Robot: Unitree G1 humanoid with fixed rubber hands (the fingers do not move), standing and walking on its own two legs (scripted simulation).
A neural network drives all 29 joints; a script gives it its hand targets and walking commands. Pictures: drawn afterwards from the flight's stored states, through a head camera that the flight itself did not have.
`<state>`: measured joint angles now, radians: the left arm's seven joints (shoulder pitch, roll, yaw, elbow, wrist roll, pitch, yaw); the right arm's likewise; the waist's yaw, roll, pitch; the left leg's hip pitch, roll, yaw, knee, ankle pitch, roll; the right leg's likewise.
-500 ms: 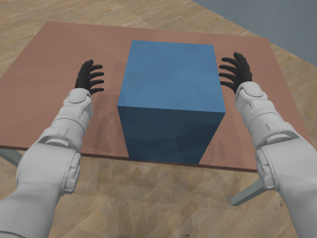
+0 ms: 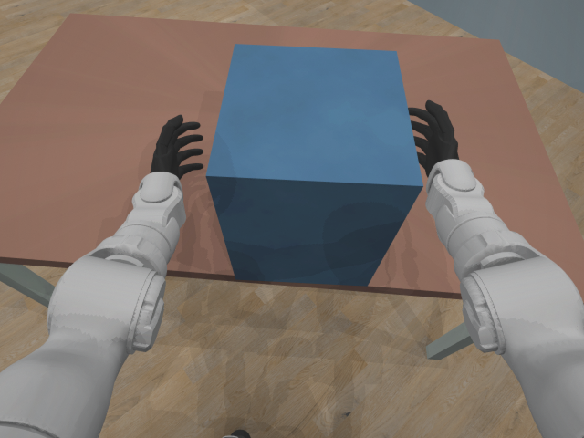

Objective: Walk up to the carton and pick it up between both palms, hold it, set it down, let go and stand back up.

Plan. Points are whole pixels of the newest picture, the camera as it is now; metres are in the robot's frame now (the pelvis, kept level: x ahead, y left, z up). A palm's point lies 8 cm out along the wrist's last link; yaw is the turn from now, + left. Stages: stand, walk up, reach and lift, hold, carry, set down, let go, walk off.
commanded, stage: reach and lift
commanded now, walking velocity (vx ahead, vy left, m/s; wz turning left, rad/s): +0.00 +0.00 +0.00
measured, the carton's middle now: (307, 177) +0.48 +0.01 +0.04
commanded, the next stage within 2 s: none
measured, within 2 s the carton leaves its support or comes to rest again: leaves its support in 2.00 s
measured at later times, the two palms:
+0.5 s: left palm (195, 165) +0.46 +0.17 +0.08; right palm (422, 164) +0.47 -0.15 +0.09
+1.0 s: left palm (191, 176) +0.44 +0.17 +0.08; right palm (423, 174) +0.45 -0.14 +0.09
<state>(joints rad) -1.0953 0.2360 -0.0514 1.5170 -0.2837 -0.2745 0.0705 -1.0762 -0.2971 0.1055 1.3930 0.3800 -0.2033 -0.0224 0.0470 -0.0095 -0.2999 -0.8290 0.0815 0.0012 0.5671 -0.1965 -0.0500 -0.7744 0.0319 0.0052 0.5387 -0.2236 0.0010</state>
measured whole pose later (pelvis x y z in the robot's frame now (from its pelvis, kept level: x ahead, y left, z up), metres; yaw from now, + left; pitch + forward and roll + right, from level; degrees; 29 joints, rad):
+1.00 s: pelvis +0.03 +0.00 +0.03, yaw +1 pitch +12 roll +0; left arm -0.84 -0.03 0.57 1.05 0.41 -0.17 0.01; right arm -0.84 0.03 -0.74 1.02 -0.51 -0.23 0.00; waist 0.04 -0.02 -0.07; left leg -0.38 0.06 0.03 0.32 -0.14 -0.04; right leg -0.34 0.01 0.01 0.33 -0.19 0.01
